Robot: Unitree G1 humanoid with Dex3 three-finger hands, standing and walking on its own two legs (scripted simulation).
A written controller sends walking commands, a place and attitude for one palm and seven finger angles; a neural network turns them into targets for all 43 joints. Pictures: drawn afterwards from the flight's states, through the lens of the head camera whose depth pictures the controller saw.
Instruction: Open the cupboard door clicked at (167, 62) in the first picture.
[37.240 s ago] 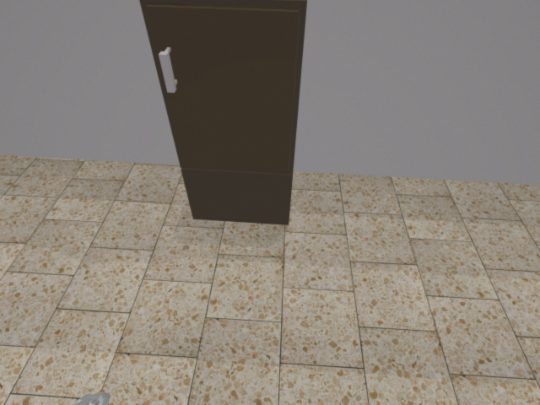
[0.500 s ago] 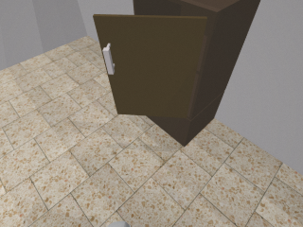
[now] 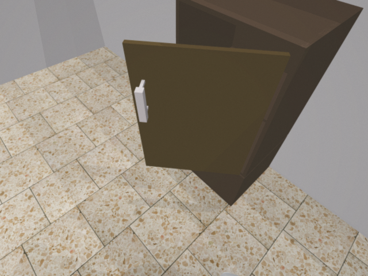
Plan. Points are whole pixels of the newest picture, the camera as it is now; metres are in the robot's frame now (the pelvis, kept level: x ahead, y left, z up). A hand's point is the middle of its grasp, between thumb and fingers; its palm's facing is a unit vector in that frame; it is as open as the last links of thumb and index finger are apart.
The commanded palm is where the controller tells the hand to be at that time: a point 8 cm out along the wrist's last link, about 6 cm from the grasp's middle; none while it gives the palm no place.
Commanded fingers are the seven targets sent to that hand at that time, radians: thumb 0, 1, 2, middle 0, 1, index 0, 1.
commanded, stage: come to a stop and stand still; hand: left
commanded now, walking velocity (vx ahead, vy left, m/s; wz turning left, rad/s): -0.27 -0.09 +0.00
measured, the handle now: (143, 101) +0.59 +0.17 +0.01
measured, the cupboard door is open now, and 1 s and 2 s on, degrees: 41 41 41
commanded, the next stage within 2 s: look again from close up in 1.94 s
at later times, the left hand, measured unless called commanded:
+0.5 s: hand out of the picture +0.11 +0.19 -0.19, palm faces +0.05 -0.98 -0.18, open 7.4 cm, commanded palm none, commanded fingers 0.00 0.90 0.90 -0.20 -0.30 -0.20 -0.30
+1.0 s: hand out of the picture +0.00 +0.14 -0.18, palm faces +0.03 -0.98 -0.18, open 7.4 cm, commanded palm none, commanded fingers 0.00 0.90 0.90 -0.20 -0.30 -0.20 -0.30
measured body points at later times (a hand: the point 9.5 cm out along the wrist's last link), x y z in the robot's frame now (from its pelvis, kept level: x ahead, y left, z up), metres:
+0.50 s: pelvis +0.03 +0.01 -0.01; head +0.05 +0.04 +0.44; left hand +0.10 +0.25 -0.18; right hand +0.07 -0.24 -0.15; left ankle +0.04 +0.10 -0.74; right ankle +0.04 -0.13 -0.72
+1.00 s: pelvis +0.01 -0.03 +0.00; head +0.01 -0.02 +0.45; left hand +0.00 +0.19 -0.16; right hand +0.00 -0.26 -0.16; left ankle +0.04 +0.10 -0.74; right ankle -0.05 -0.14 -0.74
